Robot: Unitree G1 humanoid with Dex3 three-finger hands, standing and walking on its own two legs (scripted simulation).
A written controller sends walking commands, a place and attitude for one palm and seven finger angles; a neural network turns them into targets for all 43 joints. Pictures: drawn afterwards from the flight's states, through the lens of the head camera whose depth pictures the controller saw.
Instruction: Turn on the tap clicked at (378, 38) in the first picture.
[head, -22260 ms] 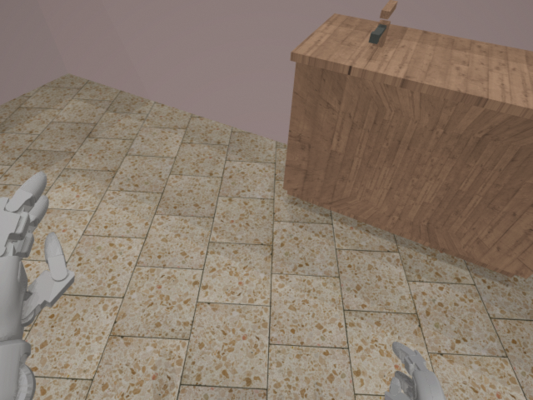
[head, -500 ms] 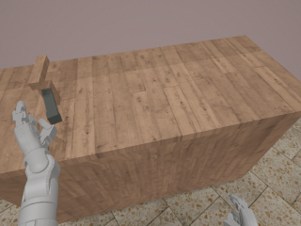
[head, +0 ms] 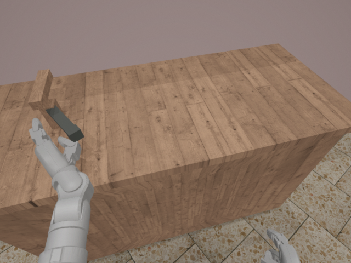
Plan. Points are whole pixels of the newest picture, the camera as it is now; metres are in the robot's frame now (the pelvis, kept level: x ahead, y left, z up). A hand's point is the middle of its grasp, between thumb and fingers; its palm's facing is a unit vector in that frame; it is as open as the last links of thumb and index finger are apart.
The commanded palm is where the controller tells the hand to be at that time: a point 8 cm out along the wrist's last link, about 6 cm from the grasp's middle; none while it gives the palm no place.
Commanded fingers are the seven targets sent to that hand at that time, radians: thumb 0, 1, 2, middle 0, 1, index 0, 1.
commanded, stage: push the lever round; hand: left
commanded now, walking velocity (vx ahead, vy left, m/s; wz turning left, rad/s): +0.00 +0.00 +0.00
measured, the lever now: (74, 133) +0.37 +0.27 +0.10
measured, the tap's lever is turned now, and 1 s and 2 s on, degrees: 31 62 78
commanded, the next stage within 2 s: lift the hand up off the lever in 1.38 s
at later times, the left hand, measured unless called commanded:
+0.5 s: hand (95, 132) +0.38 +0.23 +0.09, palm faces +0.80 -0.60 -0.07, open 7.7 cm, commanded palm +0.33 +0.24 +0.09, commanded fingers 0.00 0.90 0.90 -0.15 -0.15 -0.15 -0.15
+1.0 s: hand (103, 124) +0.41 +0.22 +0.09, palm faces +0.84 -0.53 -0.10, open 7.7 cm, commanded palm +0.36 +0.24 +0.09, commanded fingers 0.00 0.90 0.90 -0.15 -0.15 -0.15 -0.15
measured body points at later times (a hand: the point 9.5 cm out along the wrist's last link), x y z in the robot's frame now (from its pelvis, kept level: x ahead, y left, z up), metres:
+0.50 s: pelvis +0.01 +0.00 +0.00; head +0.03 -0.01 +0.45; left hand +0.34 +0.26 +0.10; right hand +0.18 -0.23 -0.11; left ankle -0.01 +0.12 -0.73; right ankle +0.03 -0.09 -0.73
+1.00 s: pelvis +0.02 -0.01 +0.00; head +0.04 -0.03 +0.45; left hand +0.36 +0.24 +0.10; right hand +0.17 -0.25 -0.12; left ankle -0.01 +0.12 -0.73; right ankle +0.03 -0.09 -0.73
